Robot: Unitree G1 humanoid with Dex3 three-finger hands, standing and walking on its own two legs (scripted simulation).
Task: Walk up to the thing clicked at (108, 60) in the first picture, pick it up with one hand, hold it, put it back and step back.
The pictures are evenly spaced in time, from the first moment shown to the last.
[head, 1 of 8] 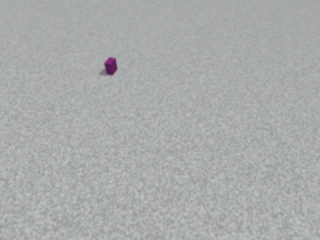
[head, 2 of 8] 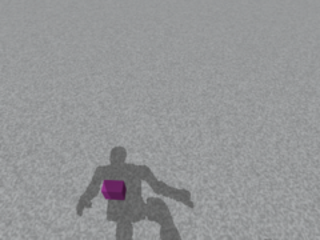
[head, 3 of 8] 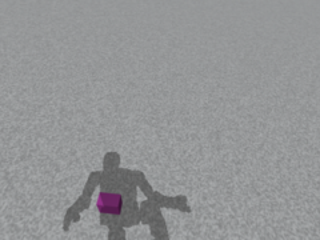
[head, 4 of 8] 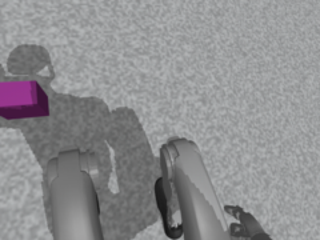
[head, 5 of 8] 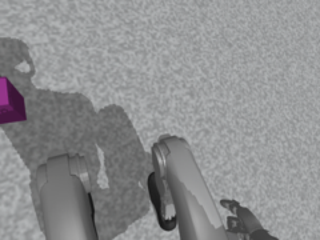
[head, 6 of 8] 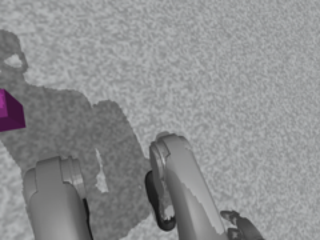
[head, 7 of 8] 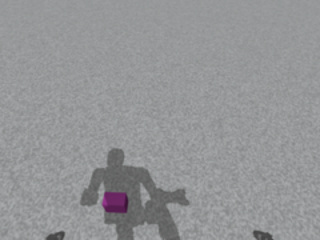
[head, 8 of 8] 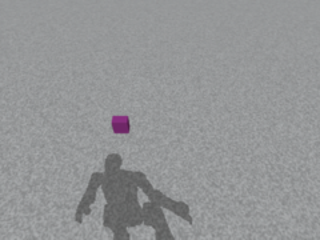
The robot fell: no
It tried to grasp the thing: yes
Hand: left
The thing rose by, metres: 0.60
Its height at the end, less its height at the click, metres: +0.00
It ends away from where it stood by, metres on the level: 0.03
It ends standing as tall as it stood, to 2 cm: yes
